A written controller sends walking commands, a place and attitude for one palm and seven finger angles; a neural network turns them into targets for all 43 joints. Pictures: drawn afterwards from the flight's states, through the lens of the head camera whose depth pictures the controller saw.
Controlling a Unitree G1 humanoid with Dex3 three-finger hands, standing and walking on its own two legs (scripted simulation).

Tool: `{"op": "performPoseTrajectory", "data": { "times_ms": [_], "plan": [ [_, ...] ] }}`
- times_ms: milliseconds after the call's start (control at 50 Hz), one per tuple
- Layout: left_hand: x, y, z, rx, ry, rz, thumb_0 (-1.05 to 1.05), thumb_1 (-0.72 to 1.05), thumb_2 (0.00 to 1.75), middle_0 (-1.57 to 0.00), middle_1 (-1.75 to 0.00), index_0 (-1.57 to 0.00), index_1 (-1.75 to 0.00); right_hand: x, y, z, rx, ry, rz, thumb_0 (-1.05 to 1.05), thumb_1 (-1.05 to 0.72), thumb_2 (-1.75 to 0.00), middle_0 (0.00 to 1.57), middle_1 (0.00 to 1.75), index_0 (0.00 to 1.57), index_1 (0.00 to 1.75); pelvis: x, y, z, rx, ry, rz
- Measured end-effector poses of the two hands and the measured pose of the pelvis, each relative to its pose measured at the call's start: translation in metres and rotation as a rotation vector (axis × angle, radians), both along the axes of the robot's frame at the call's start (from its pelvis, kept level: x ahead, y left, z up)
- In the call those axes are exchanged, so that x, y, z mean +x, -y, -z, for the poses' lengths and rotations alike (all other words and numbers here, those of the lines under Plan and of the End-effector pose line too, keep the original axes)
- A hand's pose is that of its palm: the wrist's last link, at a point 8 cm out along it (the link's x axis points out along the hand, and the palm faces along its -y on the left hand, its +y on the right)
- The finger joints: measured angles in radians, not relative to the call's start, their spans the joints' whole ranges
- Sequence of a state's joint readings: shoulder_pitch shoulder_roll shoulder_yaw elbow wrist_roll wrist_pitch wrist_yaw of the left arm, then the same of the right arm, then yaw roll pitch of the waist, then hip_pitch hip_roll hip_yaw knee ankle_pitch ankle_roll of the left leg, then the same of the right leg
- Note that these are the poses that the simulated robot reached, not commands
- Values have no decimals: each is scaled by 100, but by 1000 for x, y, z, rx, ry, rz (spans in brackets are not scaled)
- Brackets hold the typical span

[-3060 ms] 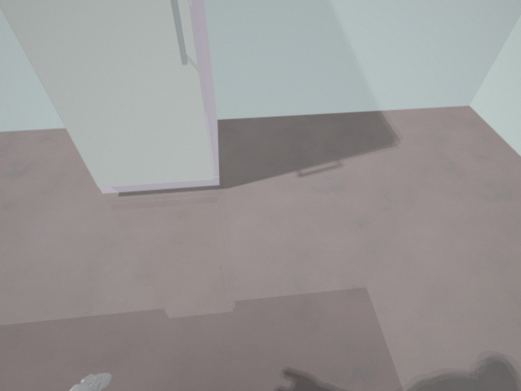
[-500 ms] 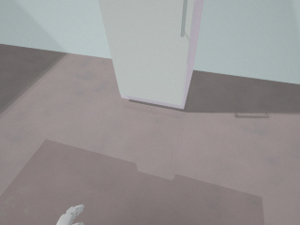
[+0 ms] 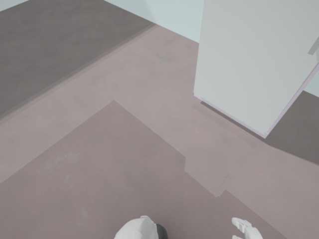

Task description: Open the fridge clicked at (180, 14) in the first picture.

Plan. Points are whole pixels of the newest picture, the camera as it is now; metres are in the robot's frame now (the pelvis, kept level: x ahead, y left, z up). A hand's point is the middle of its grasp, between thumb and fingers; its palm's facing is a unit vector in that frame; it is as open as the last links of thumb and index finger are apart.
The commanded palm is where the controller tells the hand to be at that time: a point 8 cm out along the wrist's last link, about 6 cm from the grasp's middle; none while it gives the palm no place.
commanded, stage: walk to a spot facing it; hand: right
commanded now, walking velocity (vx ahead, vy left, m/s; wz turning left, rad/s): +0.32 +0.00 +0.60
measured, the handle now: out of the picture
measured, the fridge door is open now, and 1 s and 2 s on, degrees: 0 0 0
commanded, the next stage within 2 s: none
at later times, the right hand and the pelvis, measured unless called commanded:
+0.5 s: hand (266, 194) +0.29 -0.28 -0.17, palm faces -0.17 +0.95 -0.25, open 7.4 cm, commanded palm none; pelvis +0.24 -0.06 +0.00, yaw +19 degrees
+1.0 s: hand (209, 118) +0.55 -0.11 -0.14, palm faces -0.56 +0.78 -0.27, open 7.4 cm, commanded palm none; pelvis +0.32 -0.02 +0.00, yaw +36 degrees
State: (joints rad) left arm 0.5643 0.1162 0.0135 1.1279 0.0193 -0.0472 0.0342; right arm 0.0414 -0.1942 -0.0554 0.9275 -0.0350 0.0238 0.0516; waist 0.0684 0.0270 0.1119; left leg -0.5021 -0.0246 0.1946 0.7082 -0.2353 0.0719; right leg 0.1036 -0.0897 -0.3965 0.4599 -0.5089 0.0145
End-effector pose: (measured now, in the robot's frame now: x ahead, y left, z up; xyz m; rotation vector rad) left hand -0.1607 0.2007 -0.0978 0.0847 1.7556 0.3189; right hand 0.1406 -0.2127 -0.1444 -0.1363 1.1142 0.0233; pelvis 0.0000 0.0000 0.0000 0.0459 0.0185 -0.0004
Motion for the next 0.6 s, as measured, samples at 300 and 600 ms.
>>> {"op": "performPoseTrajectory", "data": {
  "times_ms": [300,600],
  "plan": [
    [350,-20,15,42,636,64,0,91,90,-20,-30,-20,-30,77,55,-21,-160,-132,-28,0,-93,-90,20,30,20,30,137,20,-12,-30,-5,-169],
    [469,13,-7,148,726,-8,0,91,90,-20,-30,-20,-30,232,98,-16,-151,-161,-152,1,-91,-90,19,30,19,30,263,67,-13,-15,35,-389]
  ]
}}
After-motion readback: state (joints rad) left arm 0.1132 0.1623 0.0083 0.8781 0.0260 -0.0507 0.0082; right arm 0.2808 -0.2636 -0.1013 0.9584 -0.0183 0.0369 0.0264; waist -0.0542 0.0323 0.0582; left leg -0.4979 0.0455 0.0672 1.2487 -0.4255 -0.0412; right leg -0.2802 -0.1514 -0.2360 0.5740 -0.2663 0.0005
